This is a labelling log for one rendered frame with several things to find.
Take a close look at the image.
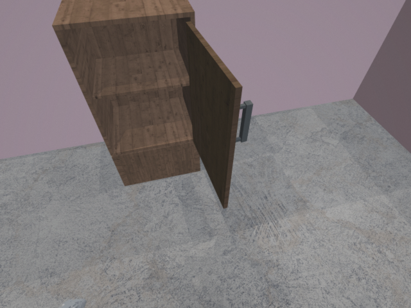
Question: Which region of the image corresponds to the cupboard door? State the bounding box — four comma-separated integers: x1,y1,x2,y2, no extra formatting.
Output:
186,21,242,209

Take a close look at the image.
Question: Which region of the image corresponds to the handle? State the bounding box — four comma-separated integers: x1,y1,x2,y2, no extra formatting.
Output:
236,100,253,142

